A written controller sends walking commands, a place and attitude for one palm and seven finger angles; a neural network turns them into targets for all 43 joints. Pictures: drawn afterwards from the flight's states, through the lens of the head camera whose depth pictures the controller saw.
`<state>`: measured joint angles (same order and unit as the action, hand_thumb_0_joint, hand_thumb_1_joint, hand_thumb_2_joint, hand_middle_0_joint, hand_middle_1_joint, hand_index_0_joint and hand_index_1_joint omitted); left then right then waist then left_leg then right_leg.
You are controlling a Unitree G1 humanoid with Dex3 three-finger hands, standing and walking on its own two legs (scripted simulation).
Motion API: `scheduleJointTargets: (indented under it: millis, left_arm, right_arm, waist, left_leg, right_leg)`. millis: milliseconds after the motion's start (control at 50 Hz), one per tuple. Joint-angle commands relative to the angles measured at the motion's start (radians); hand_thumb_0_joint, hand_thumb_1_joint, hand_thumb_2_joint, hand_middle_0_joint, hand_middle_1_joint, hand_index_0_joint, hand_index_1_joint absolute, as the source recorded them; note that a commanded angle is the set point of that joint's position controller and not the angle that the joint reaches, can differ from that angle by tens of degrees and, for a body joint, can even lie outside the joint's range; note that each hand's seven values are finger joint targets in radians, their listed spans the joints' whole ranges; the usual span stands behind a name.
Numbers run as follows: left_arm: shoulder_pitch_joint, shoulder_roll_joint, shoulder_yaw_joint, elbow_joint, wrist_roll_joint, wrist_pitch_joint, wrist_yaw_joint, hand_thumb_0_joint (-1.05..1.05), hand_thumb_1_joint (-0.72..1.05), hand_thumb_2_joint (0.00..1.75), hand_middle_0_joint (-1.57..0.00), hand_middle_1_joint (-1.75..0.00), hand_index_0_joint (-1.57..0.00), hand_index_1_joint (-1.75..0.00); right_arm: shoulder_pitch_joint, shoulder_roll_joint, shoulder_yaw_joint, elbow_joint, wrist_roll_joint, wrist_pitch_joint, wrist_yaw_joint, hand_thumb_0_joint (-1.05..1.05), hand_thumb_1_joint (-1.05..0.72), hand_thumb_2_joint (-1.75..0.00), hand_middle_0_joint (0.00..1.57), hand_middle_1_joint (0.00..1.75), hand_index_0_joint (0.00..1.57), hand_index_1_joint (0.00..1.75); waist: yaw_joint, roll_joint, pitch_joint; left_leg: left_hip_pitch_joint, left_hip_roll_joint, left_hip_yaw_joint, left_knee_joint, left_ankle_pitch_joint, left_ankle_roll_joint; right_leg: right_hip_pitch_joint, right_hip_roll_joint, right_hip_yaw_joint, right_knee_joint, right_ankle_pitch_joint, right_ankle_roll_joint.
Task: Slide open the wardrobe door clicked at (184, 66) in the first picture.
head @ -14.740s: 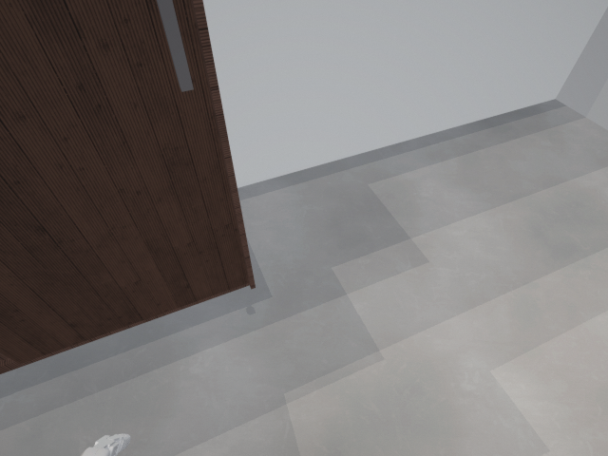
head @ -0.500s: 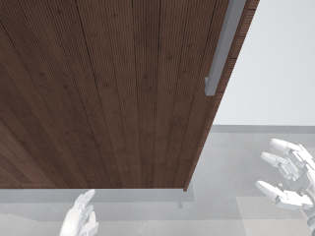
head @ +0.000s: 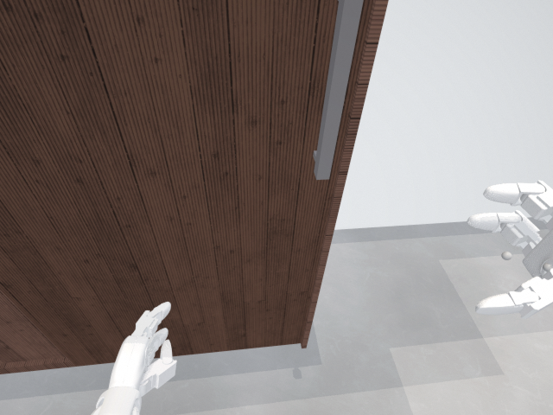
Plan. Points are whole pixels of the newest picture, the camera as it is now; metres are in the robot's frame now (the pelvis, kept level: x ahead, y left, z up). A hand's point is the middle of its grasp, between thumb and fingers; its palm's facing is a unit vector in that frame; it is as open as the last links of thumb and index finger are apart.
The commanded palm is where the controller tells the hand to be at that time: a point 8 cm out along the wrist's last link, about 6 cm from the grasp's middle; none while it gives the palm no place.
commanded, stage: raise the hand with hooked fingers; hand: right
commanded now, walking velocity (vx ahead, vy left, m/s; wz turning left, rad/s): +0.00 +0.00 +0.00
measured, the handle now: (330, 95) +0.51 -0.08 +0.25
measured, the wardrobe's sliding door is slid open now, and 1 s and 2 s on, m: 0.00 0.00 0.00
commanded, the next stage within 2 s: move the hooked fingers beside the handle in 0.82 s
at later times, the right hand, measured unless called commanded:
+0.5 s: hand (540, 197) +0.28 -0.27 +0.25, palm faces -0.02 +0.99 -0.15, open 14.0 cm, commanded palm +0.24 -0.31 +0.26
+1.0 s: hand (516, 188) +0.30 -0.26 +0.25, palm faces -0.02 +0.99 -0.15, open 14.0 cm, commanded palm +0.26 -0.30 +0.26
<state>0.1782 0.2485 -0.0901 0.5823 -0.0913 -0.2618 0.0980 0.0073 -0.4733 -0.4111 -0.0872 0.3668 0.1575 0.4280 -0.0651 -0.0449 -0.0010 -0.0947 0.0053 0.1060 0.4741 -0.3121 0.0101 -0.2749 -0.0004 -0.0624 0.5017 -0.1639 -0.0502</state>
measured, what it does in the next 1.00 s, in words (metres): stands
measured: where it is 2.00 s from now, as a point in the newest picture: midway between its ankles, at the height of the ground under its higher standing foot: outside the picture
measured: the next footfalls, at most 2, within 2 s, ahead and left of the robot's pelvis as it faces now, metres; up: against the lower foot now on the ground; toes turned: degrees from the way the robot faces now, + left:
none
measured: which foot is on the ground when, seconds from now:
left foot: down 0.00-1.00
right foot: down 0.00-1.00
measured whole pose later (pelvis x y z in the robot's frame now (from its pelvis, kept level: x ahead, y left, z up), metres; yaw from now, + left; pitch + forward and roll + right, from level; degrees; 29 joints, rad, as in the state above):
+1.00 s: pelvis +0.02 +0.01 +0.00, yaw +0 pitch -3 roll +0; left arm 0.18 0.28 -0.10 0.58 -0.12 -0.17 0.07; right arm -0.25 -0.58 -0.50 0.04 0.35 0.37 0.53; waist -0.06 -0.07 -0.02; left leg -0.06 0.00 0.10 0.45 -0.33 0.02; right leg -0.24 0.00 -0.06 0.48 -0.18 -0.03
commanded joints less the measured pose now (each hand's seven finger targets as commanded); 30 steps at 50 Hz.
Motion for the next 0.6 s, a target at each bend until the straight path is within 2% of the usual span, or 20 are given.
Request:
scheduleJointTargets:
  millis: [0, 20, 40, 120, 140, 200, 240, 260, 280, 300, 320, 340, 380, 420, 440, 460, 520, 540, 560, 580]
  left_arm:
    - [-0.125, 0.128, 0.038, -0.149, -0.004, -0.034, 0.006, 0.00, 0.90, 0.90, -0.20, -0.30, -0.20, -0.30]
    - [-0.132, 0.126, 0.035, -0.150, -0.005, -0.032, 0.008, 0.00, 0.90, 0.90, -0.20, -0.30, -0.20, -0.30]
    - [-0.137, 0.126, 0.032, -0.150, -0.006, -0.026, 0.005, 0.00, 0.90, 0.90, -0.20, -0.30, -0.20, -0.30]
    - [-0.151, 0.126, 0.024, -0.149, -0.014, -0.020, 0.006, 0.00, 0.90, 0.90, -0.20, -0.30, -0.20, -0.30]
    - [-0.152, 0.126, 0.022, -0.149, -0.013, -0.016, 0.003, 0.00, 0.90, 0.90, -0.20, -0.30, -0.20, -0.30]
    - [-0.161, 0.133, 0.023, -0.149, -0.018, -0.016, 0.000, 0.00, 0.90, 0.90, -0.20, -0.30, -0.20, -0.30]
    - [-0.164, 0.133, 0.020, -0.149, -0.019, -0.012, -0.006, 0.00, 0.90, 0.90, -0.20, -0.30, -0.20, -0.30]
    - [-0.172, 0.139, 0.023, -0.150, -0.020, -0.012, -0.007, 0.00, 0.90, 0.90, -0.20, -0.30, -0.20, -0.30]
    - [-0.172, 0.139, 0.021, -0.151, -0.022, -0.011, -0.008, 0.00, 0.90, 0.90, -0.20, -0.30, -0.20, -0.30]
    - [-0.168, 0.141, 0.023, -0.155, -0.022, -0.013, -0.009, 0.00, 0.90, 0.90, -0.20, -0.30, -0.20, -0.30]
    - [-0.165, 0.143, 0.026, -0.155, -0.022, -0.014, -0.011, 0.00, 0.90, 0.90, -0.20, -0.30, -0.20, -0.30]
    - [-0.157, 0.144, 0.028, -0.152, -0.022, -0.008, -0.019, 0.00, 0.90, 0.90, -0.20, -0.30, -0.20, -0.30]
    - [-0.155, 0.155, 0.031, -0.155, -0.029, 0.002, -0.026, 0.00, 0.90, 0.90, -0.20, -0.30, -0.20, -0.30]
    - [-0.155, 0.160, 0.035, -0.167, -0.032, 0.003, -0.029, 0.00, 0.90, 0.90, -0.20, -0.30, -0.20, -0.30]
    - [-0.163, 0.155, 0.034, -0.175, -0.031, 0.006, -0.031, 0.00, 0.90, 0.90, -0.20, -0.30, -0.20, -0.30]
    - [-0.169, 0.158, 0.036, -0.181, -0.030, 0.005, -0.030, 0.00, 0.90, 0.90, -0.20, -0.30, -0.20, -0.30]
    - [-0.164, 0.149, 0.038, -0.194, -0.022, -0.007, -0.023, 0.00, 0.90, 0.90, -0.20, -0.30, -0.20, -0.30]
    - [-0.165, 0.143, 0.033, -0.190, -0.019, -0.004, -0.024, 0.00, 0.90, 0.90, -0.20, -0.30, -0.20, -0.30]
    - [-0.164, 0.146, 0.035, -0.187, -0.016, -0.007, -0.022, 0.00, 0.90, 0.90, -0.20, -0.30, -0.20, -0.30]
    - [-0.159, 0.144, 0.035, -0.184, -0.015, -0.008, -0.020, 0.00, 0.90, 0.90, -0.20, -0.30, -0.20, -0.30]
  right_arm:
    - [-0.357, -0.286, -0.132, -0.166, 0.016, -0.004, 0.013, 0.00, 0.50, -0.30, 0.30, 1.20, 0.30, 1.20]
    - [-0.381, -0.299, -0.137, -0.160, 0.016, 0.001, 0.020, 0.00, 0.50, -0.30, 0.30, 1.20, 0.30, 1.20]
    - [-0.393, -0.318, -0.146, -0.156, 0.016, 0.008, 0.026, 0.00, 0.50, -0.30, 0.30, 1.20, 0.30, 1.20]
    - [-0.511, -0.336, -0.131, -0.113, 0.002, 0.043, 0.047, 0.00, 0.50, -0.30, 0.30, 1.20, 0.30, 1.20]
    - [-0.505, -0.366, -0.151, -0.079, 0.004, 0.056, 0.050, 0.00, 0.50, -0.30, 0.30, 1.20, 0.30, 1.20]
    - [-0.579, -0.399, -0.162, -0.055, -0.006, 0.086, 0.066, 0.00, 0.50, -0.30, 0.30, 1.20, 0.30, 1.20]
    - [-0.584, -0.425, -0.176, -0.020, -0.004, 0.102, 0.077, 0.00, 0.50, -0.30, 0.30, 1.20, 0.30, 1.20]
    - [-0.618, -0.449, -0.192, -0.028, -0.004, 0.107, 0.083, 0.00, 0.50, -0.30, 0.30, 1.20, 0.30, 1.20]
    - [-0.650, -0.448, -0.183, -0.022, -0.007, 0.114, 0.089, 0.00, 0.50, -0.30, 0.30, 1.20, 0.30, 1.20]
    - [-0.664, -0.465, -0.195, -0.010, -0.010, 0.120, 0.093, 0.00, 0.50, -0.30, 0.30, 1.20, 0.30, 1.20]
    - [-0.627, -0.441, -0.183, 0.039, -0.007, 0.129, 0.101, 0.00, 0.50, -0.30, 0.30, 1.20, 0.30, 1.20]
    - [-0.567, -0.422, -0.176, 0.081, 0.001, 0.136, 0.111, 0.00, 0.50, -0.30, 0.30, 1.20, 0.30, 1.20]
    - [-0.565, -0.391, -0.142, 0.101, -0.004, 0.155, 0.124, 0.00, 0.50, -0.30, 0.30, 1.20, 0.30, 1.20]
    - [-0.578, -0.397, -0.143, 0.092, -0.003, 0.165, 0.128, 0.00, 0.50, -0.30, 0.30, 1.20, 0.30, 1.20]
    - [-0.572, -0.413, -0.152, 0.070, -0.001, 0.161, 0.126, 0.00, 0.50, -0.30, 0.30, 1.20, 0.30, 1.20]
    - [-0.601, -0.434, -0.170, 0.021, -0.002, 0.154, 0.119, 0.00, 0.50, -0.30, 0.30, 1.20, 0.30, 1.20]
    - [-0.625, -0.469, -0.217, -0.087, -0.003, 0.120, 0.089, 0.00, 0.50, -0.30, 0.30, 1.20, 0.30, 1.20]
    - [-0.606, -0.493, -0.235, -0.115, 0.000, 0.111, 0.078, 0.00, 0.50, -0.30, 0.30, 1.20, 0.30, 1.20]
    - [-0.611, -0.496, -0.257, -0.123, 0.003, 0.105, 0.070, 0.00, 0.50, -0.30, 0.30, 1.20, 0.30, 1.20]
    - [-0.608, -0.479, -0.249, -0.124, 0.003, 0.103, 0.065, 0.00, 0.50, -0.30, 0.30, 1.20, 0.30, 1.20]
  waist:
    - [0.016, -0.056, -0.135]
    - [0.017, -0.055, -0.147]
    - [0.007, -0.058, -0.148]
    - [0.022, -0.100, -0.132]
    - [0.009, -0.072, -0.119]
    - [0.014, -0.086, -0.134]
    - [0.004, -0.042, -0.141]
    - [0.007, -0.066, -0.144]
    - [0.010, -0.071, -0.148]
    - [0.010, -0.053, -0.168]
    - [0.011, -0.053, -0.151]
    - [0.002, -0.001, -0.142]
    - [0.014, -0.003, -0.110]
    - [0.014, -0.024, -0.119]
    - [0.004, -0.003, -0.124]
    - [0.007, -0.025, -0.150]
    - [0.002, -0.075, -0.223]
    - [-0.009, -0.070, -0.216]
    - [-0.006, -0.099, -0.224]
    - [-0.001, -0.087, -0.224]
  left_leg:
    - [-0.186, -0.023, -0.038, -0.116, 0.085, 0.012]
    - [-0.185, -0.022, -0.042, -0.121, 0.079, 0.012]
    - [-0.166, -0.020, -0.053, -0.134, 0.089, 0.017]
    - [-0.193, -0.017, -0.047, -0.137, 0.048, 0.014]
    - [-0.184, -0.013, -0.063, -0.153, 0.039, 0.017]
    - [-0.187, -0.006, -0.061, -0.147, 0.031, 0.016]
    - [-0.170, -0.001, -0.075, -0.160, 0.031, 0.016]
    - [-0.173, 0.005, -0.085, -0.161, 0.032, 0.015]
    - [-0.175, 0.003, -0.079, -0.155, 0.035, 0.015]
    - [-0.178, 0.001, -0.072, -0.148, 0.036, 0.014]
    - [-0.188, 0.002, -0.077, -0.146, 0.041, 0.014]
    - [-0.170, 0.010, -0.100, -0.160, 0.053, 0.011]
    - [-0.208, 0.012, -0.099, -0.150, 0.042, 0.004]
    - [-0.222, 0.008, -0.086, -0.132, 0.036, 0.004]
    - [-0.204, 0.016, -0.116, -0.143, 0.037, 0.001]
    - [-0.199, 0.018, -0.122, -0.139, 0.043, 0.001]
    - [-0.179, 0.000, -0.080, -0.112, 0.095, 0.012]
    - [-0.160, 0.004, -0.092, -0.124, 0.112, 0.013]
    - [-0.155, 0.004, -0.091, -0.119, 0.134, 0.015]
    - [-0.153, 0.000, -0.075, -0.112, 0.155, 0.015]
  right_leg:
    - [0.254, -0.020, 0.147, -0.118, -0.060, 0.022]
    - [0.265, -0.018, 0.146, -0.119, -0.066, 0.019]
    - [0.265, -0.017, 0.141, -0.113, -0.048, 0.020]
    - [0.272, -0.012, 0.148, -0.135, -0.113, 0.022]
    - [0.254, -0.011, 0.150, -0.130, -0.118, 0.022]
    - [0.259, -0.006, 0.149, -0.129, -0.118, 0.019]
    - [0.245, -0.008, 0.145, -0.117, -0.097, 0.018]
    - [0.245, -0.004, 0.141, -0.110, -0.086, 0.015]
    - [0.250, -0.003, 0.139, -0.109, -0.081, 0.015]
    - [0.261, -0.003, 0.144, -0.111, -0.084, 0.013]
    - [0.254, -0.001, 0.142, -0.103, -0.081, 0.013]
    - [0.226, -0.006, 0.139, -0.085, -0.053, 0.013]
    - [0.205, -0.005, 0.133, -0.080, -0.061, 0.015]
    - [0.212, -0.002, 0.135, -0.081, -0.081, 0.016]
    - [0.198, -0.006, 0.132, -0.063, -0.061, 0.017]
    - [0.209, -0.004, 0.129, -0.055, -0.043, 0.014]
    - [0.281, -0.003, 0.127, -0.066, -0.005, 0.010]
    - [0.271, -0.008, 0.126, -0.061, 0.018, 0.012]
    - [0.277, -0.005, 0.123, -0.060, 0.032, 0.010]
    - [0.288, -0.007, 0.121, -0.065, 0.045, 0.011]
